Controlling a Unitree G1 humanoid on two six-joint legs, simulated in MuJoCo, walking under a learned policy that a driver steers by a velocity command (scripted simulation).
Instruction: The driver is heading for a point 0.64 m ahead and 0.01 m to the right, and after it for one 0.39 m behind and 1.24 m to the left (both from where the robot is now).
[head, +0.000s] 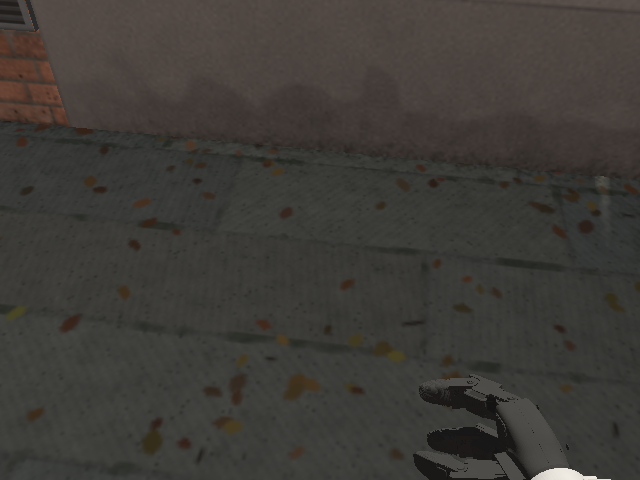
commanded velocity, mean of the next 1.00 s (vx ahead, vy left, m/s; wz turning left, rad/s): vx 0.49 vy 0.00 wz -0.12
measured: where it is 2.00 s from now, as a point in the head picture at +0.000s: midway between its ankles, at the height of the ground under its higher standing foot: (421, 445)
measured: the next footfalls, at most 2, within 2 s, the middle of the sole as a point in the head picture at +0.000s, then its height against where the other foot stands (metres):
right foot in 0.64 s outside the picture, level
left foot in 1.18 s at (369, 384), level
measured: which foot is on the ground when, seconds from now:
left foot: down 0.00-0.66, up 0.68-1.00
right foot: down 0.00-0.00, up 0.02-0.62, down 0.64-1.00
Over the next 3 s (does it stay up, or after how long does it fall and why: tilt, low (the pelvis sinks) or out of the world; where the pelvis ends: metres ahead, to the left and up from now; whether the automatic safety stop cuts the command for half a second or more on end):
stays up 0.56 -0.10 0.16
